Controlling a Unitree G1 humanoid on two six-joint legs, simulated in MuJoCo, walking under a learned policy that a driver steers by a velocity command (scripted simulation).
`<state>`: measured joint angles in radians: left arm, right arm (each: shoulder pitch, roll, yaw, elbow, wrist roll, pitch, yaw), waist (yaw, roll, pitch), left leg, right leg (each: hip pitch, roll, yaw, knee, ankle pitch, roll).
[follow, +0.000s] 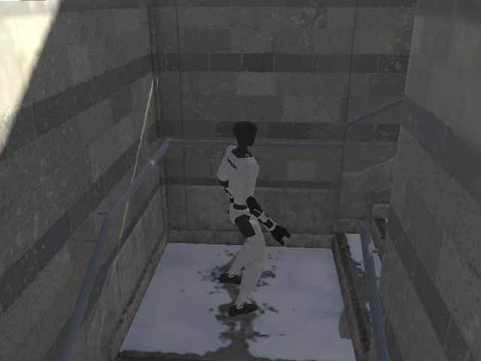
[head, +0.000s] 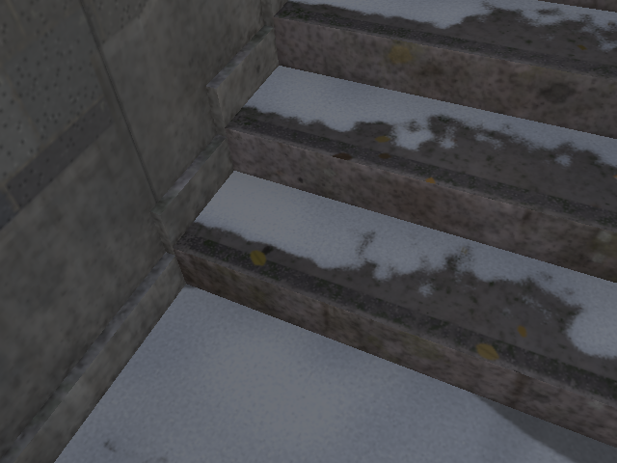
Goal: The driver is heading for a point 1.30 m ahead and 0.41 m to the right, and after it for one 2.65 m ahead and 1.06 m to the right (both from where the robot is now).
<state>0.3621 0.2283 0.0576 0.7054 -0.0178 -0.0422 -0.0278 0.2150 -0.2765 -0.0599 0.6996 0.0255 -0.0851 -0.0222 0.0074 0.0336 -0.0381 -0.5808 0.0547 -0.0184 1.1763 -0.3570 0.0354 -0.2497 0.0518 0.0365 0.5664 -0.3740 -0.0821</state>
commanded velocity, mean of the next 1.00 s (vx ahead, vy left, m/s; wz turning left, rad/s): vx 0.47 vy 0.00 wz -0.57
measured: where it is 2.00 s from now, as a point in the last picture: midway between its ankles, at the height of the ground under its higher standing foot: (506, 273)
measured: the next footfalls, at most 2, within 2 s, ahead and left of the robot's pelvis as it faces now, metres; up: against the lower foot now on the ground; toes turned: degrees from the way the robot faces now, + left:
left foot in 0.28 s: +0.30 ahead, +0.08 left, +0.00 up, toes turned -11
right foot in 0.80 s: +0.48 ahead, -0.19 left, +0.00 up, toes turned -31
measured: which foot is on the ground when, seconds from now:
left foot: up 0.00-0.26, down 0.28-0.80, up 0.82-1.00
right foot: down 0.00-0.28, up 0.30-0.78, down 0.80-1.00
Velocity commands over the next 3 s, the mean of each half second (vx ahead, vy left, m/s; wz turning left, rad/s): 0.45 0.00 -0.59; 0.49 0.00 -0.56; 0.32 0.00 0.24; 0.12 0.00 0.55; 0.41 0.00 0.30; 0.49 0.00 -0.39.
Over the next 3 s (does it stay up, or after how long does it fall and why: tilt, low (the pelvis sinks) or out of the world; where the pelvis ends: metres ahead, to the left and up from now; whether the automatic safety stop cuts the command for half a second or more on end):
stays up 1.43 -0.36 0.44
